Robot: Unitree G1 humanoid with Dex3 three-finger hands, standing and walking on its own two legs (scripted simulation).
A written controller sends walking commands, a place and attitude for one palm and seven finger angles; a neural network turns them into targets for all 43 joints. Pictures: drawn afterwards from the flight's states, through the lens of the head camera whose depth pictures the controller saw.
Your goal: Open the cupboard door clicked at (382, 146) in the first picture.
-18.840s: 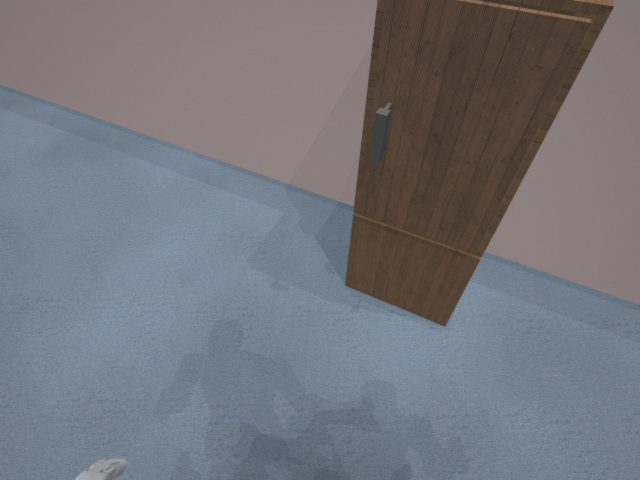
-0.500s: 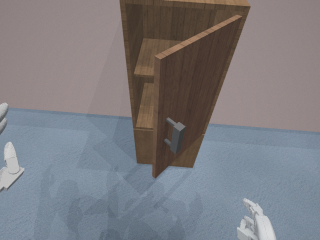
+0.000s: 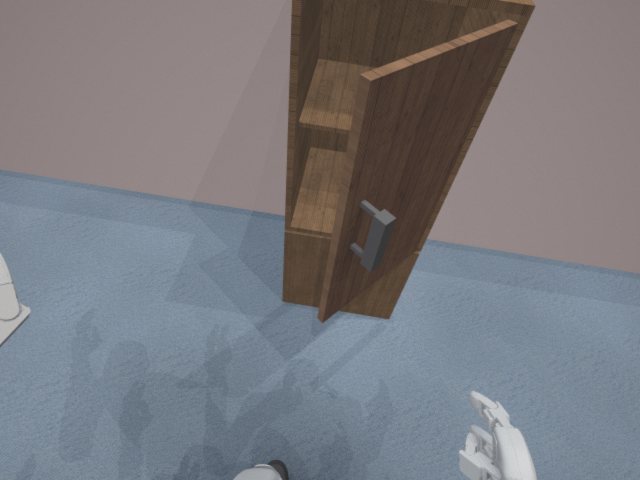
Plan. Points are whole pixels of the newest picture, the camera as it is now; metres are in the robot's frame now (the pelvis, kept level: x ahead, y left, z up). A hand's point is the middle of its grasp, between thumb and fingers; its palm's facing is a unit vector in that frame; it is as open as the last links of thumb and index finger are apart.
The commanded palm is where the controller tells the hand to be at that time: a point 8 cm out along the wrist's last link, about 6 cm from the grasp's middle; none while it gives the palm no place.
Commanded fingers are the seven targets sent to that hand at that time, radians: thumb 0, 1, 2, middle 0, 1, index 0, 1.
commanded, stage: step back with the hand held close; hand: left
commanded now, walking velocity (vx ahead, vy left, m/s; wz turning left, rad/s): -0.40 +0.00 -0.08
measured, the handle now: (368, 235) +0.51 -0.05 -0.03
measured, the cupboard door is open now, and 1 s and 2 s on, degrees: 50 50 50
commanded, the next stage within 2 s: stop stepping back and stand still in 0.06 s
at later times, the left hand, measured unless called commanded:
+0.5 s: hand out of the picture +0.11 +0.24 +0.18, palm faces +0.29 -0.82 -0.49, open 7.4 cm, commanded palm +0.07 +0.28 +0.19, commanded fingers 0.00 0.90 0.90 -0.20 -0.30 -0.20 -0.30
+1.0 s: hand out of the picture +0.10 +0.26 +0.17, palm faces +0.36 -0.81 -0.47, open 7.4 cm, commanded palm +0.05 +0.30 +0.19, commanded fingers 0.00 0.90 0.90 -0.20 -0.30 -0.20 -0.30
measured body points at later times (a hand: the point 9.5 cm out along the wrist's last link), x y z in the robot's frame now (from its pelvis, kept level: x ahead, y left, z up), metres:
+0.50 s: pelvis -0.10 +0.00 +0.00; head -0.11 +0.03 +0.45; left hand +0.09 +0.28 +0.20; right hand -0.01 -0.27 -0.08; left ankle +0.00 +0.09 -0.69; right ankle -0.18 -0.11 -0.73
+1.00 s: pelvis -0.11 +0.01 +0.01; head -0.12 +0.01 +0.46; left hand +0.08 +0.30 +0.19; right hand +0.02 -0.22 -0.09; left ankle -0.09 +0.13 -0.68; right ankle -0.14 -0.07 -0.73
